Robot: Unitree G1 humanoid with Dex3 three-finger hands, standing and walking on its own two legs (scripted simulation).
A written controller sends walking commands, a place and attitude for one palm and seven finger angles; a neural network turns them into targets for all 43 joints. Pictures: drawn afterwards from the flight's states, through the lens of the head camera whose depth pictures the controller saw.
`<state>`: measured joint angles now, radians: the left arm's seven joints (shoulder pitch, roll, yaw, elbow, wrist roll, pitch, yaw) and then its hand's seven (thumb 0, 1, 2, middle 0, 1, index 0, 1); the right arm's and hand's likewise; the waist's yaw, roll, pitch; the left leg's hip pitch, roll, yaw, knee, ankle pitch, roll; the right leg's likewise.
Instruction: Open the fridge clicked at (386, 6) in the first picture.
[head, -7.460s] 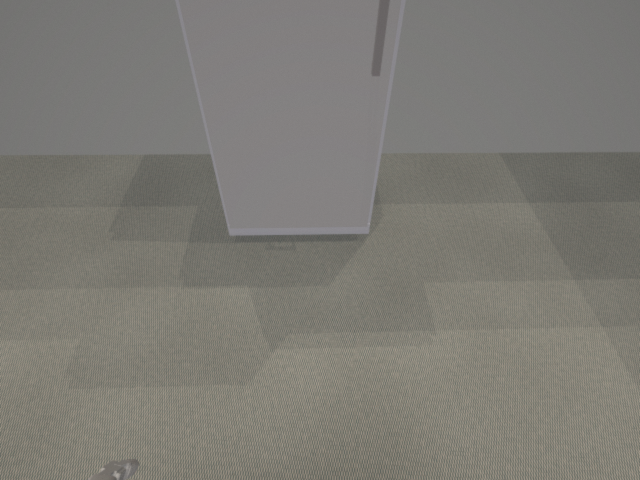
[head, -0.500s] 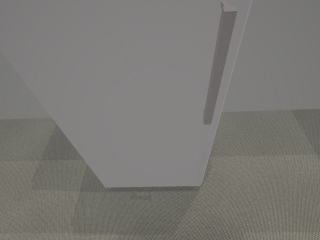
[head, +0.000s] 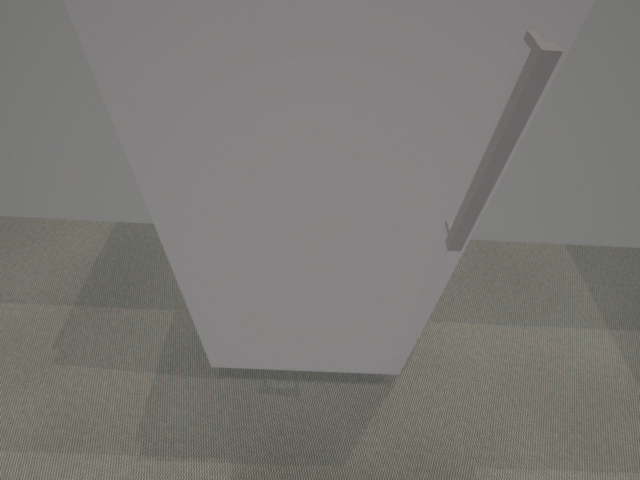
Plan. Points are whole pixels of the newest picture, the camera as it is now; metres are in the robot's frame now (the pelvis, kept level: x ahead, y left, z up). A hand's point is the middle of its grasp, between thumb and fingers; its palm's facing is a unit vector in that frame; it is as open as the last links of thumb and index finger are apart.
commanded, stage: come to a stop and stand still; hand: right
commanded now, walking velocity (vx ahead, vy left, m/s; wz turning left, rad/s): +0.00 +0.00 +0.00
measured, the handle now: (485, 160) +0.50 -0.19 +0.16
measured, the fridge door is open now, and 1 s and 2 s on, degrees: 0 0 0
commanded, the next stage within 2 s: look again from close up in 1.24 s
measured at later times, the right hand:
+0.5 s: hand out of the picture -0.05 -0.15 -0.17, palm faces +0.04 +0.99 -0.16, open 7.3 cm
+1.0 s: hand out of the picture +0.01 -0.22 -0.16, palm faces +0.03 +0.97 -0.25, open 7.4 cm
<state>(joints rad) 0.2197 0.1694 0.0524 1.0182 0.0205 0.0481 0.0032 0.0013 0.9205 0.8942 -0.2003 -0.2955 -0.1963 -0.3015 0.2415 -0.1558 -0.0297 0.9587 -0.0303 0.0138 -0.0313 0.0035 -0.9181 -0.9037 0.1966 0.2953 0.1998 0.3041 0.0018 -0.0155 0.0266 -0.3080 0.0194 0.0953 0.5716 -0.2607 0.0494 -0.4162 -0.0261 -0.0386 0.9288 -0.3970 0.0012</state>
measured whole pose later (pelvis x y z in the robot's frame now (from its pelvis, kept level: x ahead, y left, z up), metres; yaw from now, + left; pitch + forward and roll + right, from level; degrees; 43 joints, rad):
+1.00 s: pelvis -0.04 -0.02 +0.00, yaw -1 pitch -3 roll +0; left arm 0.31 0.21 0.01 1.03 0.02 -0.02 0.02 0.00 0.91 0.89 -0.20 -0.30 -0.20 -0.30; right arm 0.27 -0.22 -0.01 1.00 -0.02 -0.01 -0.03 0.01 -0.91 -0.90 0.20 0.30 0.20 0.30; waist 0.01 0.00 0.01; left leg -0.28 0.04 0.10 0.47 -0.15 0.02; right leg -0.16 0.03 -0.08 0.49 -0.29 -0.06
